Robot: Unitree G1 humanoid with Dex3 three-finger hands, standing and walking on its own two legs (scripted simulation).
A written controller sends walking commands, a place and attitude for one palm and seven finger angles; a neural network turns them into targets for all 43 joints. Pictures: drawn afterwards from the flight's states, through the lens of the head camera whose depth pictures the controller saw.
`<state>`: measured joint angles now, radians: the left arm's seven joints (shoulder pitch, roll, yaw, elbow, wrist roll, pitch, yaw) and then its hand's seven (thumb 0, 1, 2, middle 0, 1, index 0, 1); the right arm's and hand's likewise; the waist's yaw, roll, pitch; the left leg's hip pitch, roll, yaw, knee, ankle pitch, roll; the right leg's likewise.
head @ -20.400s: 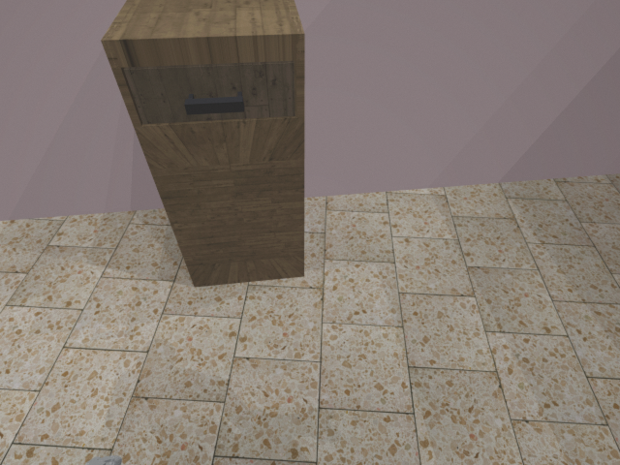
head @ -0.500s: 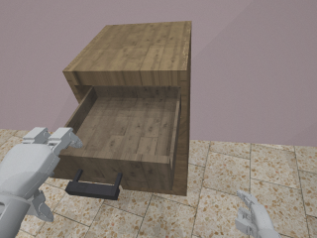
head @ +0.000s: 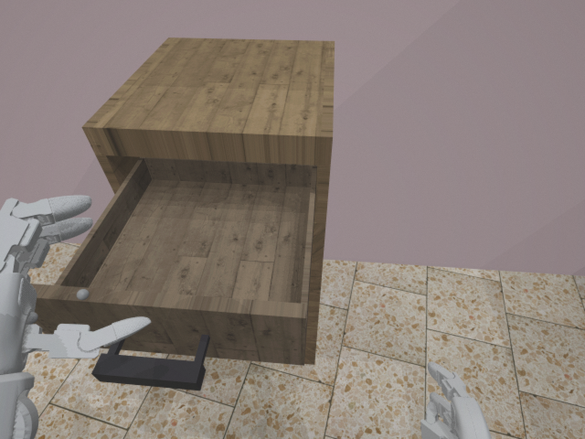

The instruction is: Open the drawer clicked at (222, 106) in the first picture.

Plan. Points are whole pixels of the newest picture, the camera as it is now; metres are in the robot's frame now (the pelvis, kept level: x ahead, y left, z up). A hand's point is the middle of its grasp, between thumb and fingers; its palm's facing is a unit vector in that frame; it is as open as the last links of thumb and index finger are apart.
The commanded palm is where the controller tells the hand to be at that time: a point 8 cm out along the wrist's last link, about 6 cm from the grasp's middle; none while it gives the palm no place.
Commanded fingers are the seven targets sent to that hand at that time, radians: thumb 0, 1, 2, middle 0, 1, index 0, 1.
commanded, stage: draw the hand back to the body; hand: left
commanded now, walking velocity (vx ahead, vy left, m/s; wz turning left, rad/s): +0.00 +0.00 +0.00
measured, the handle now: (156, 354) +0.21 +0.21 +0.02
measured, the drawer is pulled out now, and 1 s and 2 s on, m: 0.30 0.30 0.30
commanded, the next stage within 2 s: step back with the hand held close in 0.62 s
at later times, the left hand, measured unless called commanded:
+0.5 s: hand (61, 302) +0.18 +0.24 +0.19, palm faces +0.44 -0.80 -0.41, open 8.1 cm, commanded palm +0.13 +0.28 +0.21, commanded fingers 0.00 0.90 0.90 -0.20 -0.30 -0.20 -0.30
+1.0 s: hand (79, 303) +0.19 +0.23 +0.19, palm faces +0.31 -0.79 -0.53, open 7.4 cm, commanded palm +0.11 +0.28 +0.21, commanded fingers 0.00 0.90 0.90 -0.20 -0.30 -0.20 -0.30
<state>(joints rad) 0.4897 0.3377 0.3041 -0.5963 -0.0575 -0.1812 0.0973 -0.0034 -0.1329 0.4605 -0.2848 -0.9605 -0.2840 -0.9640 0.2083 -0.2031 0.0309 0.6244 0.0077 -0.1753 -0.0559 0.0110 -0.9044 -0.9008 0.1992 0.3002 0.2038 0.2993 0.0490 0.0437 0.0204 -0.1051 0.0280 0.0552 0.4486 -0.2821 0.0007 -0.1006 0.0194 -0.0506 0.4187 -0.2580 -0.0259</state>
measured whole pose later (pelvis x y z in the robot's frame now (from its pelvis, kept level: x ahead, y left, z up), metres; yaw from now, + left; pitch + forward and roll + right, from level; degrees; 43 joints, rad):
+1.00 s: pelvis -0.02 +0.00 +0.00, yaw -1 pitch +1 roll +0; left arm 0.58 0.41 0.42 -0.61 -0.05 -0.21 0.10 0.02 0.88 0.90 -0.21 -0.30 -0.21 -0.31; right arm 0.17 -0.24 -0.02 0.55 0.03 -0.06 -0.05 0.01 -0.91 -0.90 0.20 0.30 0.20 0.30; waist -0.01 0.04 0.04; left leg -0.24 0.03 0.08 0.46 -0.24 0.01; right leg -0.25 0.02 -0.03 0.45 -0.22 -0.02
